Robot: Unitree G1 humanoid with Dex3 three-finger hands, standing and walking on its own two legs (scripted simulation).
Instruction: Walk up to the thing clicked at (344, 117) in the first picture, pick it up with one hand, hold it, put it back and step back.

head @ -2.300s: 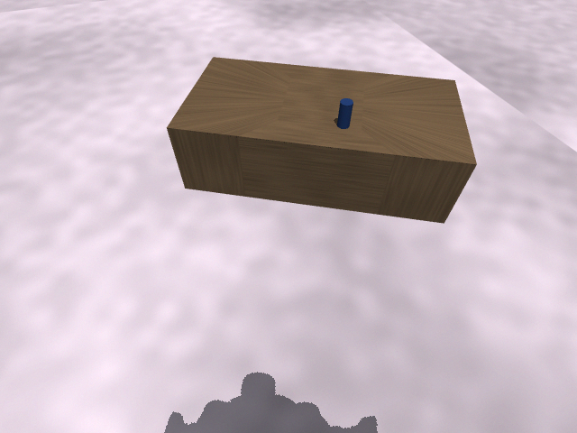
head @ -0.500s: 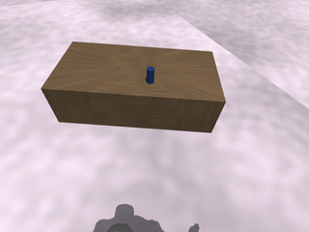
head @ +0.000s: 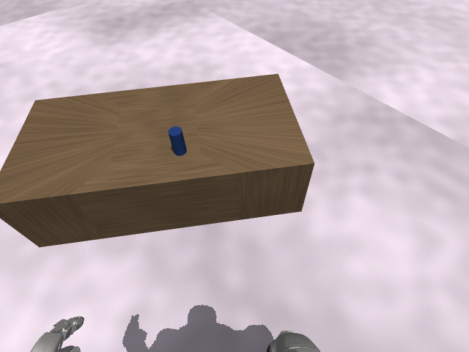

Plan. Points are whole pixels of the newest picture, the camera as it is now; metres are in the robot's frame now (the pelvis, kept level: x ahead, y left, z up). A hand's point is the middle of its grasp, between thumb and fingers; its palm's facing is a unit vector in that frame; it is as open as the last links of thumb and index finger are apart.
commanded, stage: walk up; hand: left
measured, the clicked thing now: (177, 141) +0.90 +0.22 -0.33
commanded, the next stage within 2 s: none
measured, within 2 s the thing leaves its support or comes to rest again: neither
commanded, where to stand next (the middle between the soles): +0.45 -0.01 m, yaw +3 degrees
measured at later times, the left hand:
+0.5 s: hand (92, 336) +0.19 +0.28 -0.14, palm faces +0.03 -0.94 -0.35, open 7.3 cm
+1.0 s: hand (133, 221) +0.41 +0.23 -0.10, palm faces +0.01 -0.90 -0.44, open 7.3 cm
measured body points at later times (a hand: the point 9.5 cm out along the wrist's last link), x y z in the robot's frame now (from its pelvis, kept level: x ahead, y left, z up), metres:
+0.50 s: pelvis +0.18 +0.01 +0.01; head +0.21 +0.03 +0.46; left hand +0.18 +0.33 -0.12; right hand +0.29 -0.31 -0.08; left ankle +0.26 +0.12 -0.71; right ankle +0.11 -0.11 -0.70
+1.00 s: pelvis +0.34 -0.04 +0.01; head +0.36 -0.08 +0.46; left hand +0.41 +0.28 -0.07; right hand +0.39 -0.36 -0.13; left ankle +0.28 +0.10 -0.66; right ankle +0.42 -0.15 -0.71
